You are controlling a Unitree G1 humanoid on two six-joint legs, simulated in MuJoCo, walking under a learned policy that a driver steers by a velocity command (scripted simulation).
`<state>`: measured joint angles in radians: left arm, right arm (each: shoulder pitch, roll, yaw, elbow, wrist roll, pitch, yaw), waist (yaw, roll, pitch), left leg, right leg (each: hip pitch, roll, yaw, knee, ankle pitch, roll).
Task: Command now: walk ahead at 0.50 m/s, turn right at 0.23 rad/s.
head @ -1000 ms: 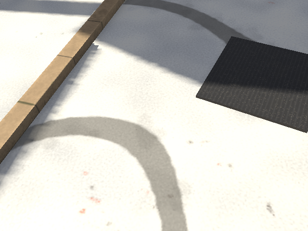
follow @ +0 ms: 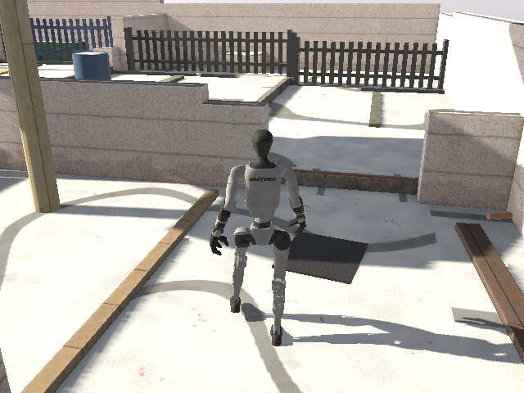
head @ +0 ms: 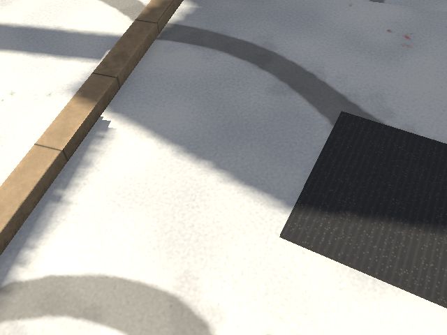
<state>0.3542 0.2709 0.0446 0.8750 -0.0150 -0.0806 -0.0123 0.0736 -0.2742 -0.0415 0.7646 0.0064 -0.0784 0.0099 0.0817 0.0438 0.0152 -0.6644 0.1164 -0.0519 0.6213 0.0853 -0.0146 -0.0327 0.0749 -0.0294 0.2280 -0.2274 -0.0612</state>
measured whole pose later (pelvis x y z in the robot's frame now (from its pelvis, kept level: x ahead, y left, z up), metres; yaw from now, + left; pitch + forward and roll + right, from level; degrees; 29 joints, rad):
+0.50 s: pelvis +0.27 +0.02 +0.00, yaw -15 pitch +1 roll +3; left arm 0.14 0.29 0.07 0.72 -0.02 -0.02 -0.03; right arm 0.30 -0.28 -0.07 0.88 -0.01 -0.09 0.00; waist -0.07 -0.04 0.03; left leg 0.00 0.00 0.22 0.24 -0.26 0.00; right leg -0.69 -0.12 0.03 0.78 -0.02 -0.01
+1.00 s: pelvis +0.51 -0.12 +0.00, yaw -26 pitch +1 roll +0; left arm 0.34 0.25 0.05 0.77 -0.01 -0.07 0.00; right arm 0.08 -0.29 -0.06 0.79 0.00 -0.08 0.01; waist 0.05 0.05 0.02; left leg -0.70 0.12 -0.04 0.72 0.06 -0.03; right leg -0.05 0.09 0.01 0.24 -0.21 -0.09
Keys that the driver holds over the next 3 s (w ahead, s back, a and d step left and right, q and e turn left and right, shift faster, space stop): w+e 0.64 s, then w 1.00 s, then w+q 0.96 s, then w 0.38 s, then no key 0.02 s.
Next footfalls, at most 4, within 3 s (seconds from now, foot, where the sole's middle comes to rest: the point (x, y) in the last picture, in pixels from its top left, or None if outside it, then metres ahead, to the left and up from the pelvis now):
0.12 left None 0.26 0.15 -0.78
0.64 right None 0.47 -0.17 -0.78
1.16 left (294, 224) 0.86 -0.13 -0.76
1.70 right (394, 207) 0.95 -0.47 -0.76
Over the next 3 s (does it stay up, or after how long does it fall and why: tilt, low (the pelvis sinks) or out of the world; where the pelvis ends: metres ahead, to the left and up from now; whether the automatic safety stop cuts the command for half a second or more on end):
stays up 1.55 -0.49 0.00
